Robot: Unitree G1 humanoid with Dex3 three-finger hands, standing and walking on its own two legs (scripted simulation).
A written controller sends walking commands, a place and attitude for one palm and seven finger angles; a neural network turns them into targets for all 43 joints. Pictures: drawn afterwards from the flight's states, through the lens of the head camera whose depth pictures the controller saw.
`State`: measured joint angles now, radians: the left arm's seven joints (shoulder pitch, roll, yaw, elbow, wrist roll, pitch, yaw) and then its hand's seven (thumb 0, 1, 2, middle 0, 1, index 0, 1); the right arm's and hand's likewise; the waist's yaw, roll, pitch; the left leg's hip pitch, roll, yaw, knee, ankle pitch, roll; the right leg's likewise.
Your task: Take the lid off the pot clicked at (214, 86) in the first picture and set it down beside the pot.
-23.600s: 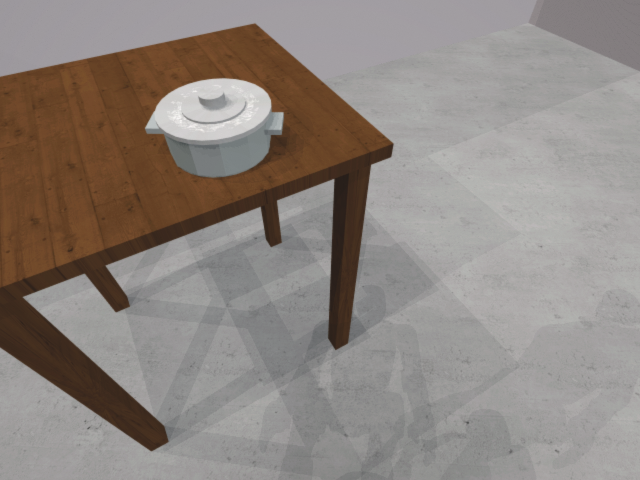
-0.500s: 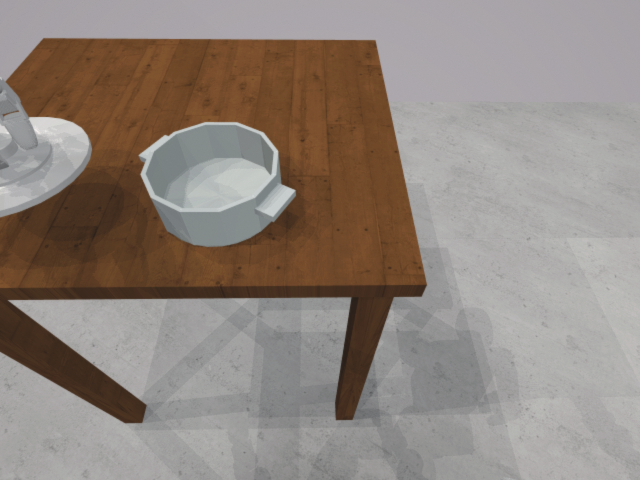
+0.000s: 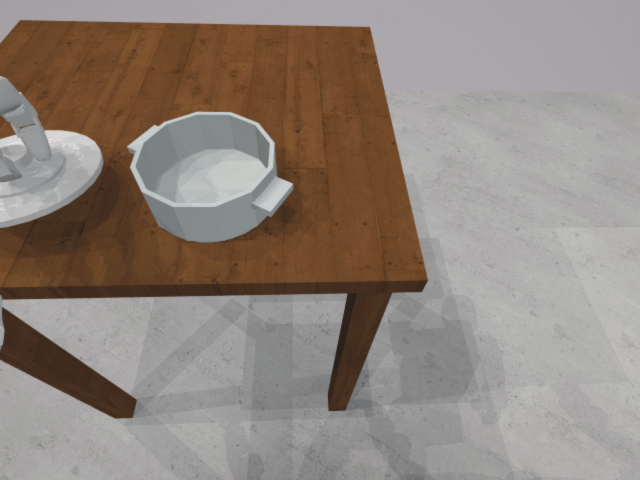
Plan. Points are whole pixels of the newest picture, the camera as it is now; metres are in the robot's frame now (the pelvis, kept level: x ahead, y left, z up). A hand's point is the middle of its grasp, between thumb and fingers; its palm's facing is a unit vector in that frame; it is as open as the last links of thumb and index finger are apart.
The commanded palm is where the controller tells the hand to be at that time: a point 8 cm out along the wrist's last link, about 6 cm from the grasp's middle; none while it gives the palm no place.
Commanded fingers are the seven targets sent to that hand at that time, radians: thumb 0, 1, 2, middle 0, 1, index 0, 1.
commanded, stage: lower the lid onto the table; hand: left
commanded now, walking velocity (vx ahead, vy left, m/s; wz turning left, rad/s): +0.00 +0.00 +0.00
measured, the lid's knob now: (10, 158) +0.47 +0.35 +0.14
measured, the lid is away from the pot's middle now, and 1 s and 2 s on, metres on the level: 0.23 0.22 0.23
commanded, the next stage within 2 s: open the fingers wide in 0.62 s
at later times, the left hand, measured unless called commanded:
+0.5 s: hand (15, 170) +0.45 +0.34 +0.14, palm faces -0.42 -0.17 -0.89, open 6.4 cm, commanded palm +0.47 +0.34 +0.20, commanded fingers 0.00 0.73 0.95 -0.89 -1.00 -0.95 -1.02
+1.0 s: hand (17, 185) +0.44 +0.34 +0.13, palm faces -0.38 -0.10 -0.92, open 6.3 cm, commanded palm +0.45 +0.34 +0.19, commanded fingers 0.00 0.43 0.88 -0.70 -0.91 -0.74 -0.93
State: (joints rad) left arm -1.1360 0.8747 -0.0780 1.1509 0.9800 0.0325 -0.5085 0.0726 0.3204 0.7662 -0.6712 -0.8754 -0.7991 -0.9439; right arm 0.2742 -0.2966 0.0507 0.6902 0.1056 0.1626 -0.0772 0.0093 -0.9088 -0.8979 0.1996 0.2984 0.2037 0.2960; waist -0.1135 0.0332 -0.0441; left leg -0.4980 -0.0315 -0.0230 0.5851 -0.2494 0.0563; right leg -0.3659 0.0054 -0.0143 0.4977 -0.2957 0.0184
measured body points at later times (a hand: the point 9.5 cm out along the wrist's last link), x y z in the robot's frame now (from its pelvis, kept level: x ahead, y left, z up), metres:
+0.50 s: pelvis +0.00 +0.00 -0.01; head +0.07 +0.01 +0.44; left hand +0.47 +0.34 +0.19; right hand +0.05 -0.28 -0.13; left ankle +0.02 +0.08 -0.73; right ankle -0.04 -0.14 -0.73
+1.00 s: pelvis +0.00 +0.00 -0.01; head +0.06 +0.01 +0.43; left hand +0.46 +0.34 +0.18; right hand +0.04 -0.28 -0.13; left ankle +0.02 +0.08 -0.73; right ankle -0.04 -0.14 -0.73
